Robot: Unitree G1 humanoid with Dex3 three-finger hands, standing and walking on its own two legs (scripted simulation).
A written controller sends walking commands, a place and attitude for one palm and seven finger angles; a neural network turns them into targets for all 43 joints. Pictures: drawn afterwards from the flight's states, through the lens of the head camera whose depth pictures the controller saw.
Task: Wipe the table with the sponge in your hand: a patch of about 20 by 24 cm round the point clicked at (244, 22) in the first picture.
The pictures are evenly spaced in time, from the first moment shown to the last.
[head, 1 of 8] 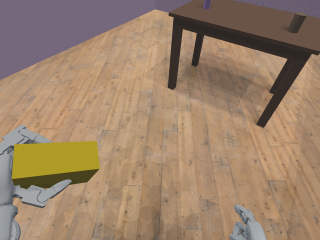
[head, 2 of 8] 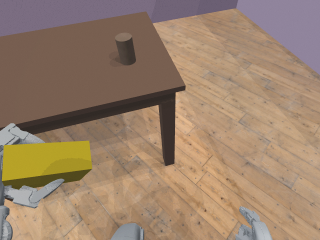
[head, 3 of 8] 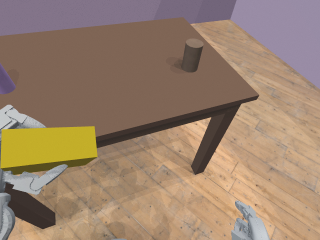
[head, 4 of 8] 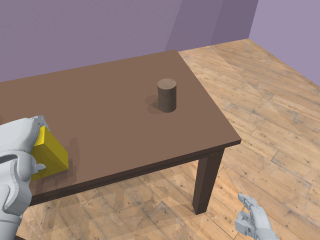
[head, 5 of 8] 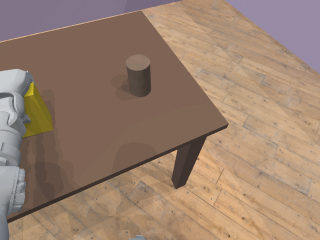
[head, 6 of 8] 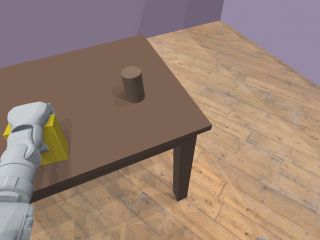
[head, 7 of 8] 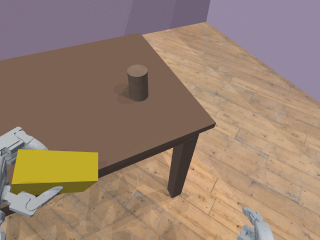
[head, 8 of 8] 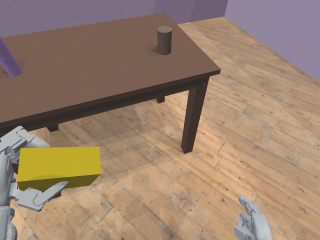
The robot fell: no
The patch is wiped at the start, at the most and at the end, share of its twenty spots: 0.00 0.95 0.95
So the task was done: yes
